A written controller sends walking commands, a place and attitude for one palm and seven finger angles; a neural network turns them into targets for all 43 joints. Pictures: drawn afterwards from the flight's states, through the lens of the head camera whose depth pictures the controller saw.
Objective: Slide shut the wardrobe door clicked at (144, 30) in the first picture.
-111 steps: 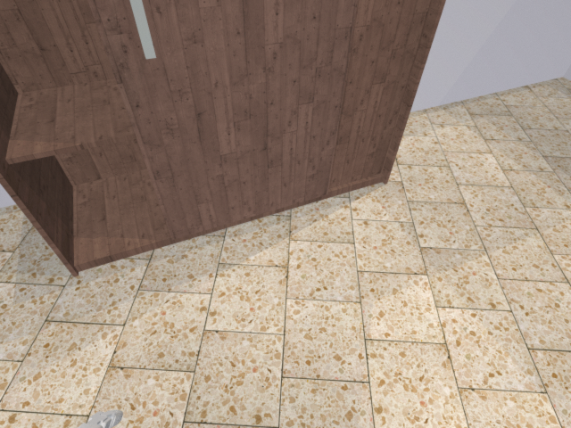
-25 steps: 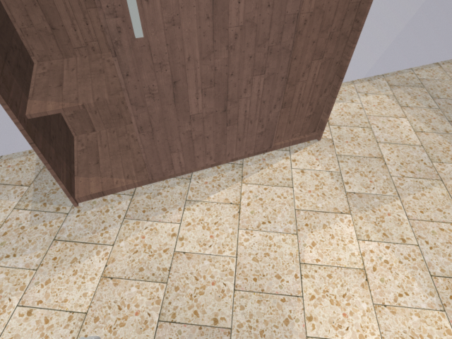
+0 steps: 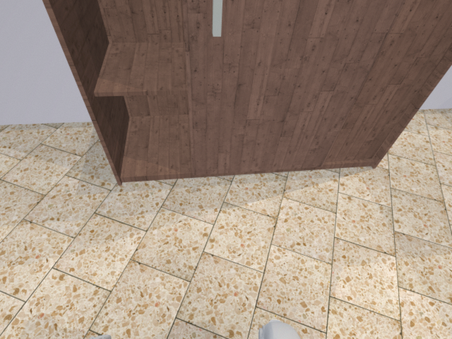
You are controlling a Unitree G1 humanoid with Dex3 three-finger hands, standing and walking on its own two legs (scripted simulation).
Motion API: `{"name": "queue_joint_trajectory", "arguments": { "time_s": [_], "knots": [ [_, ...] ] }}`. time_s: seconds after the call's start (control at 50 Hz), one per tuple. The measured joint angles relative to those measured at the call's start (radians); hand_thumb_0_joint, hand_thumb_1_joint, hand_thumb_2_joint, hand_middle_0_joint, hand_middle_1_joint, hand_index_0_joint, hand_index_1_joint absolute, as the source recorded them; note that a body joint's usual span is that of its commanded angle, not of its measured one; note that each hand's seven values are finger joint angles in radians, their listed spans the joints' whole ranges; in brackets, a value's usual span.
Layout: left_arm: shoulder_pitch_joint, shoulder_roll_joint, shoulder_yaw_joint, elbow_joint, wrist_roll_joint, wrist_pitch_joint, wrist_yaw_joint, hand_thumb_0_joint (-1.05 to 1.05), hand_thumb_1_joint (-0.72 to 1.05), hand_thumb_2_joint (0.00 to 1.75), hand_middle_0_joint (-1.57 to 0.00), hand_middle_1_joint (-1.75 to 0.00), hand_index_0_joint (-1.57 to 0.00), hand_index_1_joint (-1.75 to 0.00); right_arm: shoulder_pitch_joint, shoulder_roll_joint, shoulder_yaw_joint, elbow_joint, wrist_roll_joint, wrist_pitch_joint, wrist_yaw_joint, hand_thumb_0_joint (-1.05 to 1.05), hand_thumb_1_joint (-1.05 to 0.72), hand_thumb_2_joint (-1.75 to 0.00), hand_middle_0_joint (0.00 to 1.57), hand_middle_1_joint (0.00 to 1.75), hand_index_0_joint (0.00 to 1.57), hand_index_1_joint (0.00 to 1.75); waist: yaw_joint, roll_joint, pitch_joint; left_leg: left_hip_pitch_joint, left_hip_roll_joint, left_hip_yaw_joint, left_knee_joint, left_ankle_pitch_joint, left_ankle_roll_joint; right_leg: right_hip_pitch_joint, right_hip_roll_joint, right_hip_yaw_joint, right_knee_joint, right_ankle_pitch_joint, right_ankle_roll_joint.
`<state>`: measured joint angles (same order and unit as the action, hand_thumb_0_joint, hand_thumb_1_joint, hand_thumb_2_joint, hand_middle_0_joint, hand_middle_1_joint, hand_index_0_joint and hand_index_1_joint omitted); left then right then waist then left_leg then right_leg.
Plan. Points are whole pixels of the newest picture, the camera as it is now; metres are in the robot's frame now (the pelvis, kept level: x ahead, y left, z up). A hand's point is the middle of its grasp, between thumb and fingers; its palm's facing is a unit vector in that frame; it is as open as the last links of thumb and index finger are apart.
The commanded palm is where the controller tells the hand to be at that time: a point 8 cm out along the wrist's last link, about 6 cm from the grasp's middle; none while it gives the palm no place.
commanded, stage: walk to a spot facing it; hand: right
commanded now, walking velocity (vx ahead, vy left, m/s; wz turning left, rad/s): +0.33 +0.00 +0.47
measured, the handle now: out of the picture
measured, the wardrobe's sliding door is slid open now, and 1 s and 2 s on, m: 0.39 0.39 0.39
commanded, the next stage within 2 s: none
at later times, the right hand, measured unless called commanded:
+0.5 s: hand (345, 275) +0.30 -0.29 -0.18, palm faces -0.22 +0.95 -0.20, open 7.4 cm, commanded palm none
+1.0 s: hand (283, 224) +0.43 -0.15 -0.18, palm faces -0.54 +0.81 -0.22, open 7.4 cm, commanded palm none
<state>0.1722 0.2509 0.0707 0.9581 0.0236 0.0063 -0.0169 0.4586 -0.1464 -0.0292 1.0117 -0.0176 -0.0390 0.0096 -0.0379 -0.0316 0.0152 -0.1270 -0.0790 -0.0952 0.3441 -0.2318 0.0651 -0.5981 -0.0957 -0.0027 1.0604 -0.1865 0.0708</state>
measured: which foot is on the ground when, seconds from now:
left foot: down 0.00-0.24, up 0.26-0.82, down 0.84-1.00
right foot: up 0.00-0.22, down 0.24-0.84, up 0.86-1.00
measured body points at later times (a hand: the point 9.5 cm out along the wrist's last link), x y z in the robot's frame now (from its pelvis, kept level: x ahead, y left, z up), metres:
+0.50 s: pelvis +0.17 -0.10 -0.01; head +0.19 -0.13 +0.44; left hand +0.14 +0.15 -0.13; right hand +0.31 -0.34 -0.16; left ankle +0.13 +0.04 -0.64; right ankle +0.18 -0.17 -0.75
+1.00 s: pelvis +0.23 -0.06 -0.02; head +0.26 -0.04 +0.43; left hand +0.12 +0.15 -0.17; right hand +0.46 -0.20 -0.16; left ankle +0.20 +0.03 -0.75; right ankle +0.28 -0.19 -0.67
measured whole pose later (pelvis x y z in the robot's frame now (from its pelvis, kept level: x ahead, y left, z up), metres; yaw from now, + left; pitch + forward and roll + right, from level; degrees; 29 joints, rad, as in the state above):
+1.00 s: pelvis +0.23 -0.06 -0.02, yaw +35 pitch -1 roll +1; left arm 0.25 0.18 0.05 0.97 0.01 0.05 0.02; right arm 0.15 -0.18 -0.05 0.90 -0.01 0.03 -0.02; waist 0.03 -0.02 0.09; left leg -0.31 -0.03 0.05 0.60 -0.27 0.04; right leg -0.46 -0.13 -0.08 1.17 -0.48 0.08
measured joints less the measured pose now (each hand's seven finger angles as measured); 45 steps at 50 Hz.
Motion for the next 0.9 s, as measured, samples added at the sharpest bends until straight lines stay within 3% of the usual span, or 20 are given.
{"name": "queue_joint_trajectory", "arguments": {
  "time_s": [0.16,0.24,0.28,0.34,0.42,0.52,0.6,0.72,0.82,0.84,0.86,0.9],
  "knots": [
    [-0.033,-0.026,-0.007,-0.016,-0.008,-0.005,-0.002,0.01,0.9,0.9,-0.2,-0.29,-0.2,-0.3,0.009,-0.012,-0.01,0.007,-0.011,-0.007,-0.016,0.0,-0.9,-0.9,0.2,0.3,0.2,0.3,-0.035,0.018,-0.013,0.077,0.007,-0.072,-0.008,-0.078,-0.034,0.055,0.016,-0.017,-0.244,-0.065,-0.008],
    [-0.054,-0.053,-0.029,-0.05,-0.014,-0.046,0.003,0.01,0.9,0.9,-0.2,-0.29,-0.2,-0.3,0.011,-0.036,-0.025,0.01,-0.006,0.004,-0.016,0.0,-0.9,-0.9,0.2,0.3,0.2,0.3,-0.036,0.047,-0.01,0.062,0.016,-0.121,0.139,-0.194,-0.06,0.186,0.045,-0.039,-0.477,-0.036,-0.04],
    [-0.063,-0.074,-0.043,-0.06,-0.01,-0.069,0.011,0.01,0.9,0.9,-0.2,-0.29,-0.2,-0.3,-0.019,-0.056,-0.038,0.024,0.005,0.02,-0.011,0.0,-0.9,-0.9,0.2,0.3,0.2,0.3,-0.029,0.07,0.007,-0.048,0.017,-0.083,0.444,-0.263,-0.053,0.198,0.043,-0.082,-0.418,-0.054,-0.085],
    [-0.03,-0.101,-0.059,-0.062,-0.007,-0.074,0.019,0.01,0.9,0.9,-0.2,-0.3,-0.2,-0.3,-0.071,-0.092,-0.055,0.02,0.0,0.037,-0.004,0.01,-0.91,-0.9,0.2,0.3,0.2,0.3,-0.013,0.085,0.01,-0.218,0.041,0.025,0.794,-0.231,-0.06,0.273,0.026,-0.139,-0.437,-0.105,-0.112],
    [0.043,-0.118,-0.058,-0.024,-0.011,-0.076,0.04,0.0,0.91,0.9,-0.21,-0.3,-0.2,-0.3,-0.161,-0.129,-0.074,-0.036,-0.006,0.054,0.007,0.01,-0.91,-0.9,0.19,0.3,0.19,0.3,0.002,0.091,0.016,-0.376,0.092,0.112,0.907,-0.115,-0.086,0.369,0.022,-0.189,-0.539,-0.09,-0.118],
    [0.113,-0.083,-0.037,0.026,-0.013,-0.059,0.055,0.0,0.93,0.9,-0.21,-0.3,-0.2,-0.3,-0.247,-0.128,-0.082,-0.094,-0.01,0.079,0.011,0.0,-0.91,-0.9,0.19,0.3,0.19,0.3,0.026,0.083,0.023,-0.482,0.128,0.119,0.884,-0.009,-0.11,0.436,0.032,-0.257,-0.595,-0.105,-0.134],
    [0.163,-0.071,-0.034,0.056,-0.011,-0.045,0.055,0.0,0.92,0.9,-0.2,-0.29,-0.2,-0.3,-0.298,-0.109,-0.075,-0.109,-0.012,0.099,0.014,0.0,-0.91,-0.9,0.19,0.3,0.19,0.3,0.048,0.076,0.036,-0.49,0.145,0.122,0.812,0.025,-0.12,0.467,0.036,-0.303,-0.598,-0.135,-0.138],
    [0.203,-0.077,-0.029,0.078,-0.002,-0.027,0.047,0.01,0.91,0.9,-0.2,-0.29,-0.2,-0.3,-0.346,-0.065,-0.05,-0.111,-0.009,0.114,0.018,0.0,-0.91,-0.9,0.19,0.3,0.19,0.3,0.085,0.056,0.068,-0.399,0.152,0.171,0.579,-0.043,-0.108,0.497,0.017,-0.376,-0.555,-0.204,-0.125],
    [0.222,-0.082,-0.024,0.079,-0.004,-0.012,0.033,0.01,0.9,0.9,-0.2,-0.29,-0.2,-0.3,-0.364,-0.035,-0.029,-0.125,-0.007,0.093,0.017,0.0,-0.91,-0.9,0.19,0.3,0.19,0.3,0.104,0.026,0.083,-0.27,0.112,0.215,0.365,-0.079,-0.064,0.483,-0.04,-0.432,-0.426,-0.297,-0.089],
    [0.229,-0.085,-0.024,0.077,-0.009,-0.007,0.028,0.01,0.9,0.9,-0.2,-0.29,-0.2,-0.3,-0.364,-0.036,-0.026,-0.13,-0.009,0.079,0.016,0.0,-0.91,-0.9,0.2,0.3,0.19,0.3,0.103,0.025,0.08,-0.241,0.105,0.216,0.318,-0.019,-0.041,0.45,-0.063,-0.428,-0.339,-0.313,-0.077],
    [0.221,-0.085,-0.024,0.077,-0.013,0.004,0.024,0.01,0.9,0.9,-0.2,-0.3,-0.2,-0.3,-0.367,-0.033,-0.024,-0.133,-0.007,0.062,0.011,0.0,-0.91,-0.9,0.2,0.3,0.19,0.3,0.096,0.019,0.086,-0.247,0.094,0.212,0.337,-0.028,-0.024,0.395,-0.076,-0.381,-0.208,-0.339,-0.051],
    [0.189,-0.082,-0.025,0.07,-0.019,0.029,0.028,0.01,0.9,0.9,-0.2,-0.3,-0.2,-0.3,-0.361,-0.029,-0.019,-0.134,0.006,0.046,-0.003,0.0,-0.91,-0.9,0.2,0.3,0.2,0.3,0.09,0.011,0.101,-0.236,0.079,0.2,0.357,-0.079,-0.01,0.285,-0.053,-0.238,0.032,-0.381,-0.022]
  ]
}}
